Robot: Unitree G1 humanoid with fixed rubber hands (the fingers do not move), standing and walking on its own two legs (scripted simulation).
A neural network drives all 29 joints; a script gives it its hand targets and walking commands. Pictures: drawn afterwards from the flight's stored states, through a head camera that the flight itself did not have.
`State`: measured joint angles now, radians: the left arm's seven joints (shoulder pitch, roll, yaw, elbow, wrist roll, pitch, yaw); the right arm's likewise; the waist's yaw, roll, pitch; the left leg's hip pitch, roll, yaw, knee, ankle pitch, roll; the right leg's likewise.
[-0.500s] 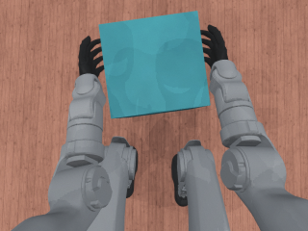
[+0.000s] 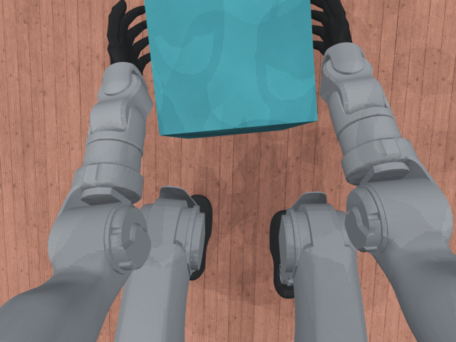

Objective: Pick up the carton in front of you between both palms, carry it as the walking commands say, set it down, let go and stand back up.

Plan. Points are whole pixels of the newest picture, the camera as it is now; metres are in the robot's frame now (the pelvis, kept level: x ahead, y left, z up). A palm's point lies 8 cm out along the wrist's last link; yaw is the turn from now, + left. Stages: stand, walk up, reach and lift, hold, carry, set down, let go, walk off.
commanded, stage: set down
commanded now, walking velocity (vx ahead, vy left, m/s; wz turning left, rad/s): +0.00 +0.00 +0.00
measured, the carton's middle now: (231, 74) +0.51 +0.02 -0.23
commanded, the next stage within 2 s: none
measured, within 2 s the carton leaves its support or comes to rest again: rests again in 0.78 s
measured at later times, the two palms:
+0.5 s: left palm (128, 69) +0.50 +0.17 -0.16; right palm (328, 54) +0.52 -0.13 -0.18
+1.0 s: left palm (127, 76) +0.50 +0.18 -0.17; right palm (327, 58) +0.52 -0.13 -0.19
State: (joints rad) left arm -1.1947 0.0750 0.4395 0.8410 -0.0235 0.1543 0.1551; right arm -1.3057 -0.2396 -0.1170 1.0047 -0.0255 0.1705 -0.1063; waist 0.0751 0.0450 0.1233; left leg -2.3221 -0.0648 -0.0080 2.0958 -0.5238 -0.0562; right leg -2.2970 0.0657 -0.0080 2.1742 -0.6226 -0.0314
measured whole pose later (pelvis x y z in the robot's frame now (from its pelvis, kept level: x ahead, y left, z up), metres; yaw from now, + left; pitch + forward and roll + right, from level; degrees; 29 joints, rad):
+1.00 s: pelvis -0.01 +0.01 -0.02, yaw +0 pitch +36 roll +3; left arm -1.31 0.20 0.42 1.12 -0.02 0.05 0.06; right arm -1.42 -0.27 -0.16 1.18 -0.10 0.07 -0.02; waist 0.06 0.07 0.30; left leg -2.28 -0.08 0.01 2.17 -0.52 -0.06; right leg -2.25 0.07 0.01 2.25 -0.62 -0.01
